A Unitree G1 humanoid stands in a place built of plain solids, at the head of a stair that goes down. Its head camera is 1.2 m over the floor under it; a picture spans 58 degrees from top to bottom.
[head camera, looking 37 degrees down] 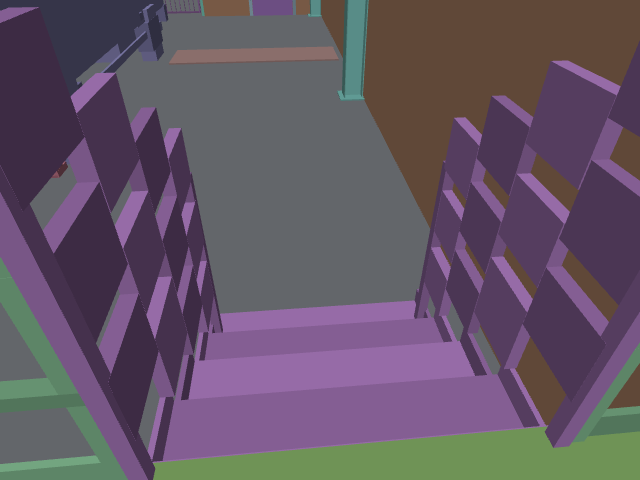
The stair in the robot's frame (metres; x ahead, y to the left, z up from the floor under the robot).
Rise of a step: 0.17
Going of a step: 0.30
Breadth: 1.22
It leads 5 degrees to the left of straight ahead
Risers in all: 5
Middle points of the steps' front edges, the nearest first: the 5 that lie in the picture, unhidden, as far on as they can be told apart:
0.64 -0.10 0.00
0.93 -0.07 -0.17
1.23 -0.04 -0.34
1.53 -0.02 -0.51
1.83 0.01 -0.68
